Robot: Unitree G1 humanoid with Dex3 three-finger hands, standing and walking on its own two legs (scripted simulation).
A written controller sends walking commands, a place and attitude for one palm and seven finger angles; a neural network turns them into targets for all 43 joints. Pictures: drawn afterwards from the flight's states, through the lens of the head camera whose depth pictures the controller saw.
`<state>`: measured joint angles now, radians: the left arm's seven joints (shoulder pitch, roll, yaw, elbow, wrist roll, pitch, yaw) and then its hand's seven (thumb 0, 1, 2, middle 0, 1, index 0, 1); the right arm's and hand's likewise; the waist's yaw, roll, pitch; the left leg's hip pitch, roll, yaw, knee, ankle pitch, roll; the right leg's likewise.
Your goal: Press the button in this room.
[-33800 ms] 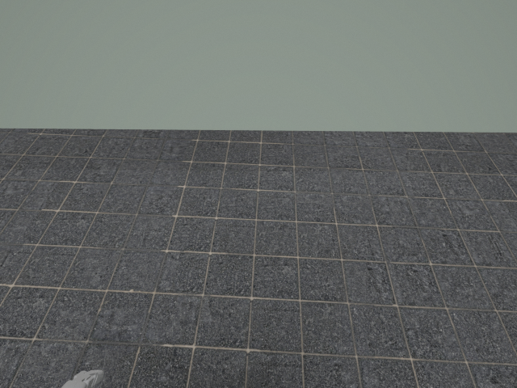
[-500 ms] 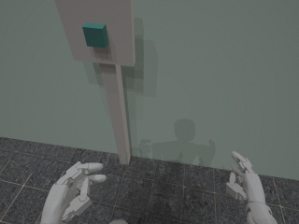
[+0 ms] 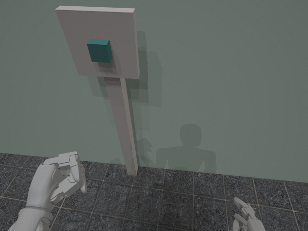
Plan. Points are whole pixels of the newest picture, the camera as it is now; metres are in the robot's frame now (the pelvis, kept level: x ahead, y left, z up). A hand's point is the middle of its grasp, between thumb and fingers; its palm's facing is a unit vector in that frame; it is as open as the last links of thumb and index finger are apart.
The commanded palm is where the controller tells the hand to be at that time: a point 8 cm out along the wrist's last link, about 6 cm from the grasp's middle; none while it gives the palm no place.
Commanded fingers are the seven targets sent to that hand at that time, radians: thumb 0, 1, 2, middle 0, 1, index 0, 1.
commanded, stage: raise the hand and make a fist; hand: left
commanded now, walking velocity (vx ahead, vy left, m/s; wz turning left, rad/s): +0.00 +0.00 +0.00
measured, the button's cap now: (100, 50) +0.55 +0.19 +0.20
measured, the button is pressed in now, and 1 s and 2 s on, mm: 0 0 0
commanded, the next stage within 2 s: aim a knuckle at the button in 1.04 s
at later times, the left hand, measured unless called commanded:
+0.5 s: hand (58, 147) +0.24 +0.20 +0.17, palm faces +0.01 -1.00 -0.10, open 3.1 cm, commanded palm +0.21 +0.25 +0.18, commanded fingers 0.00 0.90 0.90 -1.30 -1.50 -1.30 -1.50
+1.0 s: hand (59, 138) +0.24 +0.19 +0.19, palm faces +0.02 -1.00 -0.09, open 3.1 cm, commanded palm +0.21 +0.24 +0.20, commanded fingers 0.00 0.90 0.90 -1.30 -1.50 -1.30 -1.50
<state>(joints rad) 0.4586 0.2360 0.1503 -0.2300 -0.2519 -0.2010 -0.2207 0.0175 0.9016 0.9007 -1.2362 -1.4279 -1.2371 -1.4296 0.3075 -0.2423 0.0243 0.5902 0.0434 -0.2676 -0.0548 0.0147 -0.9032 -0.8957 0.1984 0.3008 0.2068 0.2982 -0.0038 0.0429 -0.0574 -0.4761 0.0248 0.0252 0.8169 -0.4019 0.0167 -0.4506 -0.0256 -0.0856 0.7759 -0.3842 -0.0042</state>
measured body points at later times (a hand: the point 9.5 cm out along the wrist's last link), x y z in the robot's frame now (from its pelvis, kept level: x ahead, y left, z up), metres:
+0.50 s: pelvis +0.02 -0.01 +0.02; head +0.00 -0.03 +0.47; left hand +0.23 +0.26 +0.18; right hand +0.23 -0.21 -0.03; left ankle +0.01 +0.11 -0.71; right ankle +0.01 -0.12 -0.71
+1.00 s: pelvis +0.01 -0.02 +0.03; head -0.02 -0.05 +0.48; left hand +0.24 +0.25 +0.20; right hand +0.21 -0.24 -0.03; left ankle +0.01 +0.11 -0.71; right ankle +0.01 -0.12 -0.71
